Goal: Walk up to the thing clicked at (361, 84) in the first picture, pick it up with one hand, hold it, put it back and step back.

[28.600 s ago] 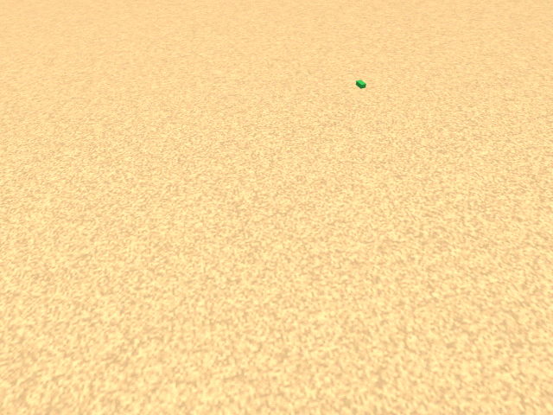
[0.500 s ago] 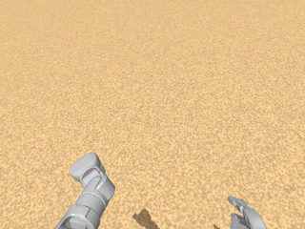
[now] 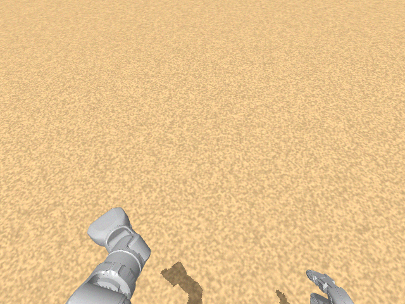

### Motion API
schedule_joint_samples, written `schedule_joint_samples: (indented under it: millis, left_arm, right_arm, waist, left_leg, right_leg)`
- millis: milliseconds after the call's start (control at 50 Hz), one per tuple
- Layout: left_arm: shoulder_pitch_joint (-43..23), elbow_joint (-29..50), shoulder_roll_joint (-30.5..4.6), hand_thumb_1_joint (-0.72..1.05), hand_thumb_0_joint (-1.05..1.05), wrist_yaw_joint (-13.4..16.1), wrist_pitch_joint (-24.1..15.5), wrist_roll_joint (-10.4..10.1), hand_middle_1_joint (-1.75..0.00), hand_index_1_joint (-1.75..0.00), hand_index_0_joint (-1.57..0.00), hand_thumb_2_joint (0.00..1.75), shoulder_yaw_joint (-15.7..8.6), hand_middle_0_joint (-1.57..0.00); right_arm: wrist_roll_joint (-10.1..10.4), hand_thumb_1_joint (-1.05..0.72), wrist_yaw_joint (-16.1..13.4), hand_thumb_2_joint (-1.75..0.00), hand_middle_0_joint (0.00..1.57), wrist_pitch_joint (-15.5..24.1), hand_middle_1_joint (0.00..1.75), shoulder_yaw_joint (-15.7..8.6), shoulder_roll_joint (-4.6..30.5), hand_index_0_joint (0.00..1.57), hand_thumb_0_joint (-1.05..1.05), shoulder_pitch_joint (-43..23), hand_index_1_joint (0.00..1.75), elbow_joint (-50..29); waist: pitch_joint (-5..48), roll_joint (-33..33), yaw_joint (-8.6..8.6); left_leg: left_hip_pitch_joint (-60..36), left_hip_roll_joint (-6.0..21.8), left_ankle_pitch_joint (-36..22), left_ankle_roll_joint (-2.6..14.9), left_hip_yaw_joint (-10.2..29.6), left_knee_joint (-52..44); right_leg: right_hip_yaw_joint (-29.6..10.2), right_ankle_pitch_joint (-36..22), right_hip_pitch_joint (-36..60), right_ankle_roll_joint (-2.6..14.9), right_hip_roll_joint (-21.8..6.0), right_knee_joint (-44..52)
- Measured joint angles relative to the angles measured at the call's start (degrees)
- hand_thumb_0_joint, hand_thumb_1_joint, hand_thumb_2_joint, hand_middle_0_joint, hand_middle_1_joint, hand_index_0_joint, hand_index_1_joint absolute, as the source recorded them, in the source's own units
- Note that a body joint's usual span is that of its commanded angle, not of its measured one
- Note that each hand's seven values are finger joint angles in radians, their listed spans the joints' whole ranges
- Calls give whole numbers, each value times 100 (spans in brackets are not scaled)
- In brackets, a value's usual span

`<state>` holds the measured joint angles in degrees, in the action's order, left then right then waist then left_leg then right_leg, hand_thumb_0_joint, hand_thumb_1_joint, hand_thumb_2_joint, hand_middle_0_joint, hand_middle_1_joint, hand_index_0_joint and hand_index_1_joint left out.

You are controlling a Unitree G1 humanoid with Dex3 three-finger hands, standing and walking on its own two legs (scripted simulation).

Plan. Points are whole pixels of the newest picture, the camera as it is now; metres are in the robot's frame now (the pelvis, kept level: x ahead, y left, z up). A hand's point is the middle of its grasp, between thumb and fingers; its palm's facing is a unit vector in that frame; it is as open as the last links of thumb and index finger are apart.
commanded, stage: crouch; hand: left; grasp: from above
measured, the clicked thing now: (117, 245) +0.29 +0.24 -0.14
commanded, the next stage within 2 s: lower in 1.52 s
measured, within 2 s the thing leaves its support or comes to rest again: neither
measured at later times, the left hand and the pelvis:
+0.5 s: hand (147, 246) +0.35 +0.21 -0.35, palm faces -0.27 -0.32 -0.91, open 5.6 cm; pelvis -0.06 +0.00 -0.21, yaw -3 degrees
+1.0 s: hand (155, 252) +0.38 +0.22 -0.50, palm faces -0.32 -0.28 -0.90, open 6.8 cm; pelvis -0.08 +0.01 -0.35, yaw -4 degrees
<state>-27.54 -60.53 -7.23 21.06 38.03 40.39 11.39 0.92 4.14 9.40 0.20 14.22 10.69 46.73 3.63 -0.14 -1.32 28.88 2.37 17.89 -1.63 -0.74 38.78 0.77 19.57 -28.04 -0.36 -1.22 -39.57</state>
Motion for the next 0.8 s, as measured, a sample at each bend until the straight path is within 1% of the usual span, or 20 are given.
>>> schedule_joint_samples:
  millis: [40, 100, 140, 180, 240, 360, 400, 440, 480, 520, 600, 640, 760, 800]
  left_arm:
    - [-179, -314, -18, 40, -12, 208, -192, 83, -8, -23, -122, 3, -133, -75]
    - [-525, -799, -61, 41, -13, 600, -466, 224, -7, -22, -124, 1, -389, -76]
    - [-790, -1101, -111, 41, -13, 874, -605, 266, -6, -22, -125, 1, -569, -76]
    - [-1060, -1362, -167, 41, -14, 1103, -710, 240, -5, -23, -127, 1, -756, -76]
    - [-1439, -1688, -281, 41, -14, 1364, -848, 164, -4, -23, -130, 2, -1042, -77]
    - [-2023, -2073, -643, 39, -13, 1694, -1042, -24, -3, -24, -131, 4, -1559, -78]
    - [-2170, -2130, -773, 38, -13, 1737, -1077, -119, -4, -25, -131, 5, -1708, -78]
    - [-2280, -2112, -886, 37, -12, 1709, -1098, -210, -5, -26, -130, 6, -1837, -78]
    - [-2392, -2158, -1004, 36, -12, 1640, -1150, -212, -6, -27, -129, 6, -1911, -79]
    - [-2477, -2182, -1121, 35, -11, 1531, -1219, -176, -6, -27, -128, 7, -1926, -79]
    - [-2598, -2222, -1331, 34, -10, 1330, -1425, 34, -8, -28, -127, 8, -1911, -79]
    - [-2645, -2269, -1414, 33, -10, 1281, -1512, 131, -10, -29, -125, 9, -1922, -78]
    - [-2753, -2370, -1579, 31, -8, 1157, -1653, 279, -14, -30, -119, 11, -2051, -78]
    - [-2780, -2379, -1610, 30, -8, 1108, -1703, 373, -14, -30, -118, 12, -2052, -78]
  right_arm:
    - [-55, -88, 34, -89, 20, 28, 30, -61, 17, 20, 1, 55, 30, 15]
    - [-177, -88, 107, -89, 20, 57, 30, -171, 60, 20, 1, 123, 30, 39]
    - [-262, -88, 166, -89, 20, 58, 30, -246, 89, 20, 0, 139, 30, 60]
    - [-332, -88, 217, -90, 20, 57, 30, -299, 117, 20, 0, 136, 30, 99]
    - [-414, -89, 283, -90, 20, 42, 30, -330, 139, 19, 0, 96, 30, 183]
    - [-545, -89, 370, -90, 20, 39, 30, -266, 75, 19, 1, -73, 30, 368]
    - [-582, -90, 390, -90, 20, 34, 30, -242, 17, 19, 1, -143, 30, 421]
    - [-628, -90, 409, -90, 20, 46, 30, -232, -45, 19, 1, -195, 30, 467]
    - [-659, -90, 423, -90, 20, 53, 30, -206, -93, 19, 1, -244, 30, 499]
    - [-689, -90, 434, -90, 20, 65, 30, -182, -127, 20, 0, -276, 30, 505]
    - [-739, -91, 469, -90, 20, 100, 30, -121, -151, 20, 0, -306, 30, 467]
    - [-766, -91, 495, -90, 20, 127, 30, -99, -146, 20, 0, -317, 30, 450]
    - [-826, -91, 563, -91, 20, 218, 30, -68, -101, 20, 0, -366, 30, 412]
    - [-838, -92, 579, -91, 20, 244, 30, -49, -70, 20, 0, -378, 30, 400]
  waist:
    - [81, 41, -55]
    - [252, 92, -150]
    - [353, 111, -229]
    - [444, 100, -319]
    - [574, 41, -458]
    - [787, -113, -715]
    - [791, -146, -777]
    - [790, -178, -817]
    - [773, -211, -851]
    - [763, -249, -881]
    - [764, -302, -920]
    - [775, -321, -942]
    - [717, -311, -1000]
    - [673, -302, -1015]
  left_leg:
    - [468, 20, 147, -2, 5, 405]
    - [1372, 60, 439, -9, 16, 1217]
    - [2035, 89, 652, -18, 33, 1820]
    - [2706, 113, 840, -15, 65, 2408]
    - [3693, 140, 1066, -12, 129, 3217]
    - [5452, 168, 1376, -18, 244, 4571]
    - [5890, 174, 1447, -24, 274, 4927]
    - [6274, 179, 1509, -30, 310, 5251]
    - [6607, 186, 1571, -37, 355, 5565]
    - [6926, 192, 1635, -42, 403, 5875]
    - [7532, 200, 1761, -48, 492, 6490]
    - [7821, 195, 1817, -50, 525, 6780]
    - [8528, 174, 1941, -41, 579, 7533]
    - [8712, 159, 1963, -39, 595, 7740]
  right_leg:
    - [-11, 129, -461, 3, 14, -380]
    - [-35, 399, -1357, -8, 43, -1157]
    - [-45, 588, -2013, -9, 65, -1734]
    - [-41, 762, -2669, -21, 84, -2295]
    - [-19, 973, -3631, -20, 110, -3067]
    - [18, 1276, -5365, -4, 145, -4394]
    - [27, 1347, -5801, 4, 155, -4750]
    - [43, 1409, -6179, 11, 165, -5069]
    - [66, 1467, -6502, 18, 177, -5370]
    - [94, 1526, -6808, 23, 189, -5664]
    - [139, 1640, -7392, 26, 212, -6247]
    - [150, 1695, -7673, 23, 216, -6529]
    - [146, 1814, -8372, -4, 220, -7271]
    - [145, 1840, -8549, -12, 215, -7476]
